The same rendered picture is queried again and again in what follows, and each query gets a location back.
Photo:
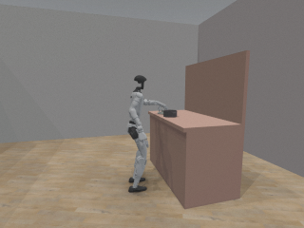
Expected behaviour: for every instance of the robot right upper arm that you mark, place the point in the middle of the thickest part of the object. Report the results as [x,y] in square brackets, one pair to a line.
[138,96]

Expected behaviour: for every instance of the robot left upper arm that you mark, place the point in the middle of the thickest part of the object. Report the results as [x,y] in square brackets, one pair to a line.
[145,102]

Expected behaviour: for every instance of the robot left forearm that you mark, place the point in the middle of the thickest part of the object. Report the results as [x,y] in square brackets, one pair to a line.
[153,102]

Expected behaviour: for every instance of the pot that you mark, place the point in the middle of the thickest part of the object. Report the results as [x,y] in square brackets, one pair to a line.
[170,113]

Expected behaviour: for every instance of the table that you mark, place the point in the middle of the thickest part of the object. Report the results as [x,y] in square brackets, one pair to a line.
[199,153]

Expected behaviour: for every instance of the robot right hand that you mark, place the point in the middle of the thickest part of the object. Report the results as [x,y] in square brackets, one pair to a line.
[142,138]

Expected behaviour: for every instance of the robot right forearm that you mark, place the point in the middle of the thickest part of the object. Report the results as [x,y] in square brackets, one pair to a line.
[136,120]

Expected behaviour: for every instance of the right robot foot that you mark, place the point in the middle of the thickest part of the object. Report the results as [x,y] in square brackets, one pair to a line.
[139,188]

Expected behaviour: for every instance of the robot right shin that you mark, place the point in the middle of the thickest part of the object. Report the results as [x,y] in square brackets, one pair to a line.
[139,171]

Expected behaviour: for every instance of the robot left hand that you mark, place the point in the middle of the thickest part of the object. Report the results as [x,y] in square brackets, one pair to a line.
[162,105]

